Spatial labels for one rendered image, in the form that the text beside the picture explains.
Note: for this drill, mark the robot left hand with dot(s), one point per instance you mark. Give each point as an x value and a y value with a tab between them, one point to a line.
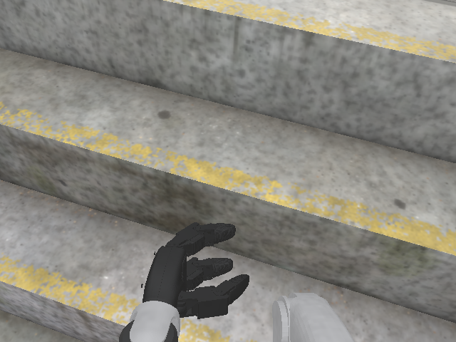
171	276

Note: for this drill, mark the robot right thigh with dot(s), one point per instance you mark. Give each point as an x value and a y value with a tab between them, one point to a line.
307	317

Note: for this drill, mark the robot left forearm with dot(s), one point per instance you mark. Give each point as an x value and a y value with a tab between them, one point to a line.
152	321

